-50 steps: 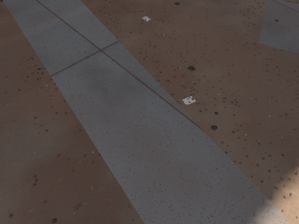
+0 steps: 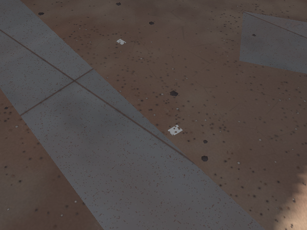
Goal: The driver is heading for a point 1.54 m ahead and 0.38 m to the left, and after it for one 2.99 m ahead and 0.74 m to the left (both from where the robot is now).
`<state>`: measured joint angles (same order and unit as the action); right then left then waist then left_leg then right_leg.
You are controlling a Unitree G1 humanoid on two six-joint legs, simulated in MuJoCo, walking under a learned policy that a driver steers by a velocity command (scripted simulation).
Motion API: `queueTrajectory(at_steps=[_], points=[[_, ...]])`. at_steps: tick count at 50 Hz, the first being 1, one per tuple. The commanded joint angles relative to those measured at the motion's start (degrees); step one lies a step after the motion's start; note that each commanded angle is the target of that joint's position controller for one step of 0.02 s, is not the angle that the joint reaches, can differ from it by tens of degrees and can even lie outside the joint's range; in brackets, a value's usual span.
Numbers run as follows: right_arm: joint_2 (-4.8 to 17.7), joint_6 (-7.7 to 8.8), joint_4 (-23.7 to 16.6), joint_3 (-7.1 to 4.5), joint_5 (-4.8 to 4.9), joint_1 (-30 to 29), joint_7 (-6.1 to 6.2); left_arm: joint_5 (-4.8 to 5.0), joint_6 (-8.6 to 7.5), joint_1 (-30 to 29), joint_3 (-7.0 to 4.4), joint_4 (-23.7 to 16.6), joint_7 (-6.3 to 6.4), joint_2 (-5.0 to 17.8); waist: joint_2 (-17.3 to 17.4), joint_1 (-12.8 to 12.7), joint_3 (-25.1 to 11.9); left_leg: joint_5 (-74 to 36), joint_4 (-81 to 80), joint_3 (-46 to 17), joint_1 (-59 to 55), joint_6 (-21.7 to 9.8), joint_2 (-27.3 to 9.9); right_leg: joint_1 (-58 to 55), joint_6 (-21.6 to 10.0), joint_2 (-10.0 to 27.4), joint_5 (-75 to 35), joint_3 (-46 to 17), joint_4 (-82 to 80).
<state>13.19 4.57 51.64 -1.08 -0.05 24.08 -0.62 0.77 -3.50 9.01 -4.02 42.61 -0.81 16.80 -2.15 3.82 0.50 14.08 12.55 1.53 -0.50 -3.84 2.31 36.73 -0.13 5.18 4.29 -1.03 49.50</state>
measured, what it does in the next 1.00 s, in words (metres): walks ahead, turning left: right foot, then left foot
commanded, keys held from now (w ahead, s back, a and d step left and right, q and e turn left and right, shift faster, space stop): w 0.42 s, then w+q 0.50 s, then q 0.08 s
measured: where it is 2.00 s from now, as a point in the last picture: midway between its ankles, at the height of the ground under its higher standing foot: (123, 178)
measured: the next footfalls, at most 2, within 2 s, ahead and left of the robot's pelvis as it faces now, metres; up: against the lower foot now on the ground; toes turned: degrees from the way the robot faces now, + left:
right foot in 0.22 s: +0.33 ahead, -0.13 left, +0.00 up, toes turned -1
left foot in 0.78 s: +0.62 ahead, +0.13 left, +0.00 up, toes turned +11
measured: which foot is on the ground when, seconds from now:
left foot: down 0.00-0.24, up 0.26-0.76, down 0.78-1.00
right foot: up 0.00-0.20, down 0.22-0.80, up 0.82-1.00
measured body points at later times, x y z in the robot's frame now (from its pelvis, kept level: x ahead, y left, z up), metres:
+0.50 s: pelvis +0.29 -0.05 +0.00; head +0.31 -0.05 +0.45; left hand +0.33 +0.23 -0.13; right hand +0.43 -0.32 -0.11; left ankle +0.38 +0.13 -0.67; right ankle +0.29 -0.13 -0.75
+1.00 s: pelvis +0.57 +0.05 +0.00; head +0.61 +0.07 +0.44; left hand +0.66 +0.35 -0.11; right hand +0.73 -0.20 -0.11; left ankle +0.58 +0.12 -0.75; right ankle +0.67 -0.13 -0.67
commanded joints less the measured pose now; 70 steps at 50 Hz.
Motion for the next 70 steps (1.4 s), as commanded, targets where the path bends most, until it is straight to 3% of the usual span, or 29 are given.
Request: queueTrajectory(at_steps=[1, 7, 9, 11, 12, 13, 14, 15, 17, 22, 28, 34, 36, 38, 39, 40, 41, 42, 43, 45, 50, 56, 60, 61, 62, 63, 64, 66, 70], points=[[10.37, 0.23, -2.31, -2.16, 0.19, 0.56, 1.02, 0.20, -1.28, -9.73, 0.70, -6.22, -0.68, 0.34, 6.63, 0.92, 5.16, -19.10, -6.62, -6.34, 2.46, -5.65, -12.06, 2.70, 1.03, -1.25, -7.84, 2.30, -10.51], [11.21, -0.69, -0.07, -2.75, 0.98, 3.51, 1.40, 0.67, -2.39, -16.48, 0.91, -8.87, -2.49, 1.46, 6.60, 0.50, 7.21, -25.34, -3.71, -5.84, -4.68, -5.96, -16.33, 0.75, -2.11, -3.18, -6.88, 2.11, -20.22], [12.60, -1.10, -0.26, -3.33, 0.81, 2.45, 1.64, 0.45, -2.46, -12.76, 0.02, -8.06, -2.50, 3.73, 8.35, -2.60, 3.08, -42.80, 2.67, -5.28, -7.88, -4.86, -16.78, -5.88, -4.22, -5.62, -2.67, 3.48, -20.56], [12.80, -2.00, -0.89, -3.33, 0.30, 0.74, 1.84, 0.44, -2.04, 2.57, -2.10, -3.65, -1.51, 7.89, 8.97, -10.72, -7.39, -55.74, 21.13, -2.78, -3.98, -2.56, -13.73, -27.21, -7.70, -7.58, -3.21, 4.94, -21.51], [10.71, -1.93, -2.40, -2.41, -0.75, 1.17, 2.00, -0.41, -1.62, 13.53, -2.95, -1.28, -0.65, 11.45, 3.09, -13.87, -16.29, -36.87, 38.81, -2.08, 10.68, -1.23, -10.86, -47.63, -11.35, 3.42, -2.43, -7.62, -18.22], [1.88, -0.76, -2.54, -0.08, -0.33, 9.88, 1.11, -0.66, -1.72, 15.41, -3.16, 0.08, -1.11, 13.71, -12.85, -7.92, -24.58, 14.90, 58.50, -4.75, 32.45, 2.13, 1.51, -64.49, -21.04, 17.11, 13.10, -37.89, -25.32], [8.90, 0.72, -2.26, -1.59, 1.32, 4.66, 0.59, -0.02, -1.67, 14.40, -1.81, 0.29, -0.93, 7.89, -7.77, -10.87, -20.93, 18.22, 64.48, -11.06, 38.56, 1.23, -0.56, -60.74, -19.11, 15.64, 20.72, -42.01, -31.71], [11.43, 1.60, -4.81, -2.47, 2.85, -1.89, 0.29, 0.11, -1.63, 9.33, -1.16, 0.00, -0.63, 6.39, -5.71, -9.74, -10.43, 13.40, 64.42, -9.03, 42.12, 0.72, -3.53, -51.78, -16.50, 13.82, 18.41, -32.38, -33.56], [10.31, 2.07, -5.72, -2.61, 1.71, -6.41, 0.79, -0.79, -2.06, 2.87, -0.64, -0.50, -0.87, 4.73, 1.56, -5.85, -2.49, 4.57, 58.26, -6.80, 38.07, 1.15, -8.31, -35.61, -14.42, 9.60, 5.59, -20.86, -36.97], [6.91, -0.78, -6.05, -2.26, 0.72, -5.49, 1.18, -0.75, -3.52, 1.98, -0.50, 2.01, -0.96, 4.69, -1.08, -1.83, 0.71, -0.99, 49.39, -6.01, 34.32, 3.88, -11.83, -24.01, -15.08, 6.63, -1.25, -9.67, -43.69], [5.73, -0.21, -9.38, -1.51, 0.96, -17.08, 0.09, -1.01, -3.24, 5.97, -0.85, 4.82, 0.32, 7.53, 0.25, -6.30, 3.12, -20.48, 28.67, -3.64, 35.31, 4.05, -9.67, -26.49, -11.43, 4.49, -5.35, 1.36, -44.96], [6.09, -0.14, -14.33, -1.34, 1.33, -24.79, -2.05, -0.21, -1.10, 10.32, -1.21, 7.88, 0.70, 8.71, 0.63, -8.56, 4.52, -15.29, 20.95, -2.58, 40.85, 1.17, -7.53, -41.88, -9.44, 9.50, -10.53, 4.33, -40.06], [7.38, -0.27, -15.30, -1.94, 1.16, -23.26, -2.75, -0.09, -0.08, 8.98, -1.58, 7.50, 1.14, 10.02, -0.82, -6.67, 2.64, -8.79, 20.56, 0.21, 37.32, -0.60, -5.19, -44.64, -7.99, 10.10, -25.01, 5.88, -34.05], [10.97, -0.64, -13.32, -4.20, 1.09, -11.93, -2.64, -0.25, 1.11, 7.12, -1.74, 6.53, 1.93, 10.82, -1.39, -0.11, -4.70, -7.04, 18.78, 3.66, 21.53, -3.30, -0.40, -42.42, -5.57, 8.07, -41.73, 9.25, -17.26], [15.16, -0.99, -11.12, -6.23, 1.29, -1.91, -1.85, -0.87, 1.13, 7.66, -1.10, 5.30, 2.53, 9.64, 2.09, 4.00, -10.52, -9.03, 18.26, -2.91, 4.61, -6.11, -2.90, -31.39, -3.36, 5.72, -33.32, 10.27, -1.86], [21.87, -1.17, -10.99, -7.85, 1.48, 1.26, -1.36, -2.19, -0.48, 13.41, 1.51, 2.64, 1.54, 2.25, 16.26, 0.36, -17.38, 0.07, 15.44, -32.93, -18.31, -16.61, -17.46, -4.52, 0.70, -4.79, 5.68, 9.37, 20.55], [17.24, -0.90, -12.13, -6.35, 1.36, 2.41, -1.34, -1.58, -2.86, 10.53, 1.33, 3.04, 0.60, 4.67, 12.79, 2.20, -23.29, 3.75, 6.30, -49.52, -24.10, -18.91, -21.72, 4.43, 0.17, -8.35, 28.25, -2.73, 27.90], [14.47, -0.63, -12.10, -5.38, 0.62, 0.60, -1.30, 0.82, -4.23, 5.00, 0.29, 1.17, -0.19, 8.14, 10.02, 2.97, -16.21, 2.22, 5.23, -41.09, -19.59, -15.54, -19.98, 9.38, -1.25, -4.88, 24.36, -5.16, 29.30], [13.45, -0.48, -12.84, -5.14, 0.61, -3.18, -1.16, 1.04, -4.95, 2.39, 0.61, 0.20, -0.14, 7.60, 5.59, 1.30, -10.31, -2.81, 5.00, -33.45, -11.08, -13.85, -17.69, 8.88, -1.85, -2.38, 19.40, -4.22, 25.55], [10.72, -0.47, -14.68, -4.24, 0.02, -9.17, -0.97, -0.75, -4.42, 2.26, -0.04, 0.39, 0.59, 7.71, 3.52, -3.11, -4.62, -13.97, 2.76, -24.36, 3.23, -12.08, -13.77, 1.88, -1.01, 1.10, 14.09, -3.92, 16.84], [13.09, -0.79, -15.32, -5.14, 0.23, -9.81, 0.66, -2.00, -1.77, 1.22, 0.15, -1.11, 1.52, 5.00, 4.95, -5.27, -2.08, -39.58, 3.02, -14.19, 14.89, -11.52, -9.12, -3.71, 4.16, -1.71, 7.32, -1.12, 4.01], [13.30, -3.62, -13.95, -5.56, 1.14, -5.92, 2.51, -0.98, -1.51, -8.04, 0.59, -4.22, 0.64, 4.21, 8.51, -1.63, -4.62, -28.85, 8.41, -16.37, 14.18, -5.74, -6.72, -10.91, 4.16, -7.38, -7.81, -2.01, -16.52], [11.67, -4.40, -15.23, -5.34, 0.92, -8.80, 3.33, -1.43, -2.30, -4.23, -0.86, -3.65, 0.40, 7.43, 9.78, -4.60, -4.89, -23.29, 16.89, -24.21, 8.96, -3.99, -7.46, -14.38, 1.49, -6.47, -4.79, -4.79, -23.60], [10.38, -4.43, -16.01, -4.94, 0.93, -9.83, 3.23, -1.98, -2.77, -1.46, -1.12, -3.14, 0.64, 8.02, 8.46, -6.16, -6.49, -20.16, 22.21, -23.30, 9.94, -2.19, -4.54, -20.38, -0.10, -4.46, -11.81, -4.56, -27.75], [7.31, -4.25, -17.40, -3.89, 0.03, -8.88, 3.09, -3.02, -2.78, 2.13, -1.58, -3.32, 1.22, 10.90, 0.99, -6.45, -12.83, -5.83, 35.20, -18.61, 16.06, 0.51, 0.06, -33.43, -3.78, 5.68, -28.73, -12.58, -25.58], [4.76, -4.17, -16.56, -3.22, 0.10, 3.46, 2.88, -4.14, -1.79, 2.32, -1.38, -3.79, 1.49, 11.79, -13.07, -0.77, -17.84, 30.52, 49.30, -14.42, 29.46, 3.78, 7.76, -47.29, -14.27, 19.22, -46.42, -29.25, -23.28], [11.04, -4.55, -15.16, -4.17, 0.86, 7.63, 2.52, -1.74, -0.66, 2.18, -1.66, -3.51, 1.27, 10.33, -13.05, -0.45, -20.38, 27.69, 57.59, -13.02, 33.94, 5.65, 2.70, -46.27, -18.13, 23.19, -29.61, -37.28, -25.35], [15.39, -6.79, -15.28, -5.85, 1.36, -3.27, 3.24, -1.58, 0.88, -2.43, -0.03, -5.46, 1.68, 4.75, -2.88, -3.50, -10.62, 18.14, 60.64, -9.70, 36.58, 8.16, -0.99, -35.98, -12.84, 14.15, -10.69, -22.51, -28.17], [9.64, -8.27, -17.17, -4.68, 1.00, -5.60, 3.44, -2.42, 2.21, -5.02, -0.08, -4.44, 2.31, 5.86, -5.78, -2.76, -4.15, 11.87, 53.72, -4.98, 29.73, 8.86, -2.28, -22.44, -12.52, 7.04, -5.38, -9.25, -33.91]])
Keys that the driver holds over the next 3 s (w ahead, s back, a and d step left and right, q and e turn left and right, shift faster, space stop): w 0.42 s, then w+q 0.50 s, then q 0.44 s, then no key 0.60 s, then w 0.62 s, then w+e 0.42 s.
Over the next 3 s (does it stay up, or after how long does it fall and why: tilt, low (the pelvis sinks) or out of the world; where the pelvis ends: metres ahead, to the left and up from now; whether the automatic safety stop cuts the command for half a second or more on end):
stays up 1.08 0.35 0.00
